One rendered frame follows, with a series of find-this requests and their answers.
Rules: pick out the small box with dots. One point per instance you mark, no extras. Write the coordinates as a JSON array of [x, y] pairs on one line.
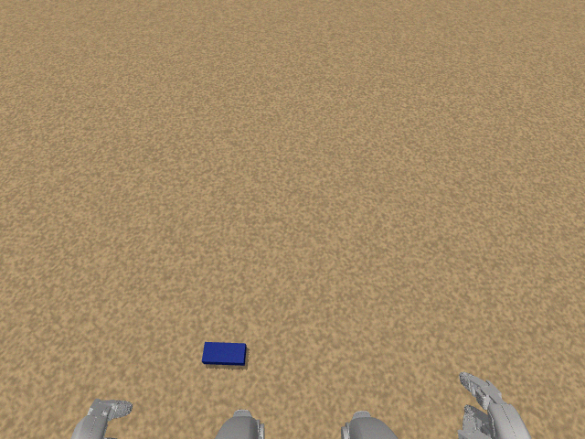
[[218, 353]]

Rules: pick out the left robot hand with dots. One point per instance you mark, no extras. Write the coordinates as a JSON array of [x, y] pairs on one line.
[[94, 424]]

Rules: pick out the right robot hand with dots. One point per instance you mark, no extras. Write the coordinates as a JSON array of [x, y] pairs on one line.
[[502, 422]]

